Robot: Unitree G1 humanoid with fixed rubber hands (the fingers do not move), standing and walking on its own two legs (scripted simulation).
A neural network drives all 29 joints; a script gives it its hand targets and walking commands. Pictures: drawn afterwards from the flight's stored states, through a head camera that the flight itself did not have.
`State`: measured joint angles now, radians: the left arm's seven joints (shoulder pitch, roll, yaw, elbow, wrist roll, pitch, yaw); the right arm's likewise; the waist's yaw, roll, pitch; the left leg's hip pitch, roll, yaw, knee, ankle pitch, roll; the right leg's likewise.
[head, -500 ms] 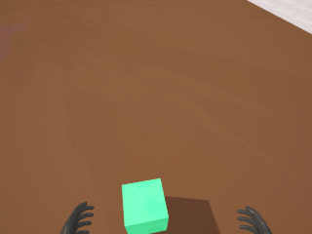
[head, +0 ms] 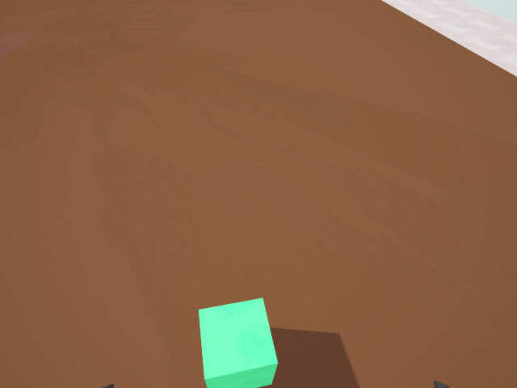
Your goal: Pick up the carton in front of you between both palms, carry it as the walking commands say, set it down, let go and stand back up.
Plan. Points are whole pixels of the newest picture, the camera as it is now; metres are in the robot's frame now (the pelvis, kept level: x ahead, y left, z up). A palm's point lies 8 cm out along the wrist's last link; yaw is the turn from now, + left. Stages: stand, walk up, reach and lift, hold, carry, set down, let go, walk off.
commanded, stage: stand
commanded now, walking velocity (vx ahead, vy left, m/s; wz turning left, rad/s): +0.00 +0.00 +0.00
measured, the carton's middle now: (236, 348) +0.40 +0.08 -0.64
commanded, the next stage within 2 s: none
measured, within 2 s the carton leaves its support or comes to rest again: neither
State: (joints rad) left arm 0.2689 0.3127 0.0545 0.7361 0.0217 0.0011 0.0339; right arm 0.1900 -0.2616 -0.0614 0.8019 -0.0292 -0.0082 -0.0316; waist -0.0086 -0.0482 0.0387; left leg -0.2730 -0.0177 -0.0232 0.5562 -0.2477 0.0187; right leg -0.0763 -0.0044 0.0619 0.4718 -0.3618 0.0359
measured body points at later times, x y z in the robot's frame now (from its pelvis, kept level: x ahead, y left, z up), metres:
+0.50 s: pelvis -0.01 +0.00 +0.00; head -0.01 +0.02 +0.45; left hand +0.07 +0.29 -0.12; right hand +0.09 -0.29 -0.10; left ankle +0.03 +0.11 -0.73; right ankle -0.06 -0.15 -0.73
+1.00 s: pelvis -0.02 +0.00 +0.01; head -0.01 +0.01 +0.46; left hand +0.06 +0.30 -0.12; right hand +0.07 -0.30 -0.11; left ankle +0.03 +0.11 -0.73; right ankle -0.06 -0.15 -0.73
